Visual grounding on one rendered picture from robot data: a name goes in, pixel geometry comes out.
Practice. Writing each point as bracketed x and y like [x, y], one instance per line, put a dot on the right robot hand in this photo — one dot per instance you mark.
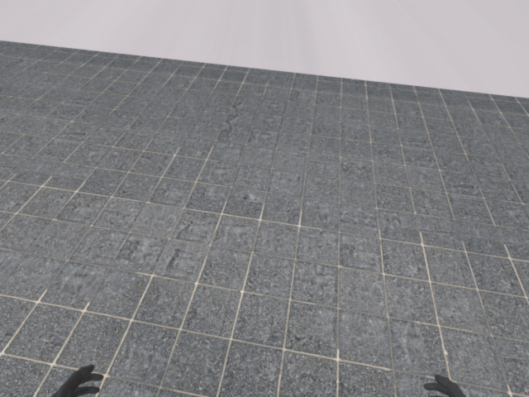
[445, 386]

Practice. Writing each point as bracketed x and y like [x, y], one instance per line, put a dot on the left robot hand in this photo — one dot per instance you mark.
[82, 375]

